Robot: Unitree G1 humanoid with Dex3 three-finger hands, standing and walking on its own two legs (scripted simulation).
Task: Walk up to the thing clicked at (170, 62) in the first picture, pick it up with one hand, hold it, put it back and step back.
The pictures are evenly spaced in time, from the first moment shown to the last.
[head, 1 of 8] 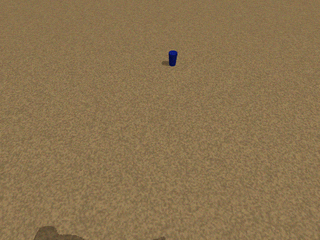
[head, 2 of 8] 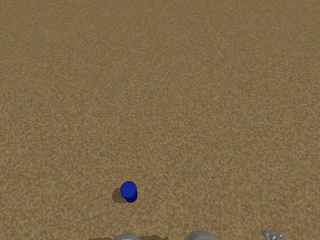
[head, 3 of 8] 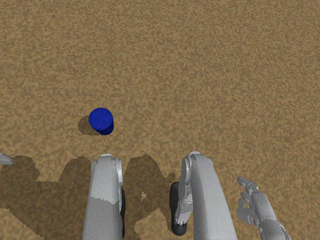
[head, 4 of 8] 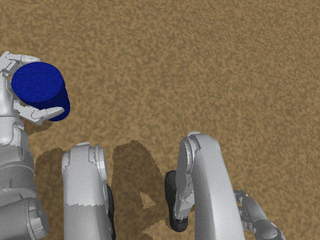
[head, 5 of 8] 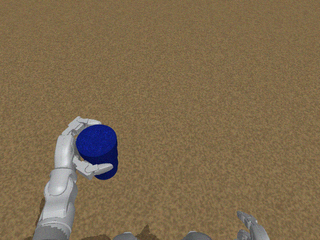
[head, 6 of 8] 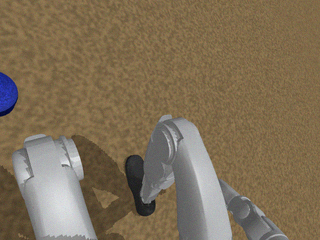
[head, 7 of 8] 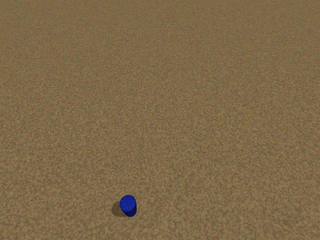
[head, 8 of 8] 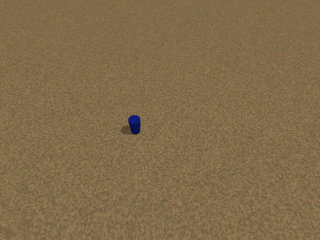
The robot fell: no
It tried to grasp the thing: yes
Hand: left
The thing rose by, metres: 0.69
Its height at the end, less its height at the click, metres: +0.00
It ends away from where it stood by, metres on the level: 0.02
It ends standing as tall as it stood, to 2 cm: yes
